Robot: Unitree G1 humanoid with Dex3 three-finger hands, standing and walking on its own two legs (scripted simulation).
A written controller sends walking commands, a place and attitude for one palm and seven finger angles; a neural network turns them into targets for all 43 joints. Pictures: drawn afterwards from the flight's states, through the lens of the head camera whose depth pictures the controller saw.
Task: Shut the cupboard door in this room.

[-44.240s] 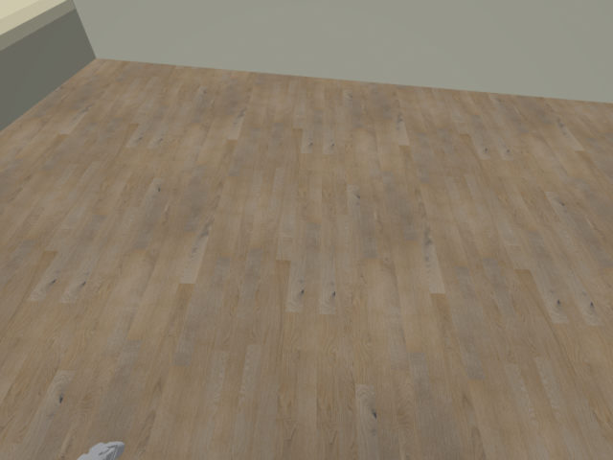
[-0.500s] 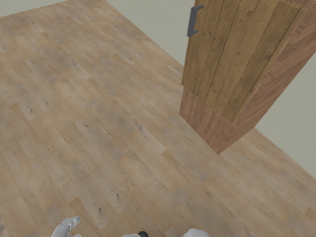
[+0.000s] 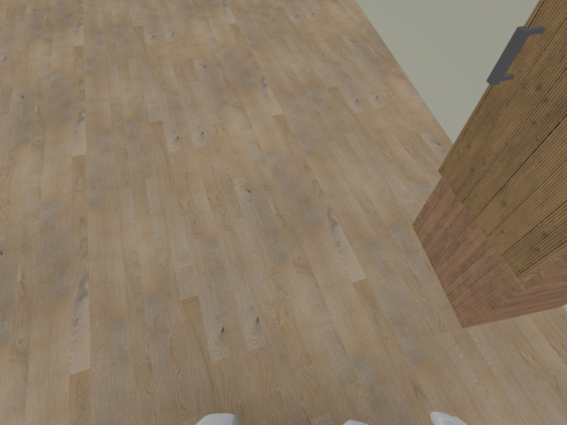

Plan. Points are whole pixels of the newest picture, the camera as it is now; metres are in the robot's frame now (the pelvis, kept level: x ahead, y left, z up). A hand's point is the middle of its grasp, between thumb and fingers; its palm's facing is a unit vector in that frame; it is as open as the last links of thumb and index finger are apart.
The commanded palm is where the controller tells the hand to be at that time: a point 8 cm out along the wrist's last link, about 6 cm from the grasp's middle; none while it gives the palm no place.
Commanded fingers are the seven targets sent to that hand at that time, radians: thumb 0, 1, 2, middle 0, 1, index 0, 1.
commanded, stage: walk to a spot facing it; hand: left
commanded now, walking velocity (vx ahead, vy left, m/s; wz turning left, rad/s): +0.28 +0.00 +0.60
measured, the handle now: (514, 56) +0.83 -0.44 +0.06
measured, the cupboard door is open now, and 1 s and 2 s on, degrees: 6 6 6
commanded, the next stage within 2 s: turn to face it in 1.28 s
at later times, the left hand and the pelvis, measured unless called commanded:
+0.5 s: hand out of the picture +0.03 +0.15 -0.13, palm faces +0.35 -0.91 -0.22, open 7.4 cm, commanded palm none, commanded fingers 0.00 0.90 0.90 -0.20 -0.30 -0.20 -0.30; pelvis +0.07 -0.03 +0.03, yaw +19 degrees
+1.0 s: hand (99, 376) +0.18 +0.30 -0.13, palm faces +0.52 -0.82 -0.22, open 7.4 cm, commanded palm none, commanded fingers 0.00 0.90 0.90 -0.20 -0.30 -0.20 -0.30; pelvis +0.21 +0.08 +0.02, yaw +31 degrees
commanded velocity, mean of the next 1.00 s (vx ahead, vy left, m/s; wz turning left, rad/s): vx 0.33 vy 0.00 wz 0.47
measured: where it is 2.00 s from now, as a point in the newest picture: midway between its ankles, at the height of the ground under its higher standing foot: (219, 326)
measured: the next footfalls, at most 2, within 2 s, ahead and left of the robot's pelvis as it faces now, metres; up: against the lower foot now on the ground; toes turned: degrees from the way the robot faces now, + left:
right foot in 0.24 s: +0.10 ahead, -0.13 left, +0.00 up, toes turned +2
left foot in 0.72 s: +0.19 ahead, +0.18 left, +0.00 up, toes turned +34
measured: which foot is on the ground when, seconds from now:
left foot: down 0.00-0.24, up 0.26-0.70, down 0.72-1.00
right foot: up 0.00-0.22, down 0.24-0.72, up 0.74-1.00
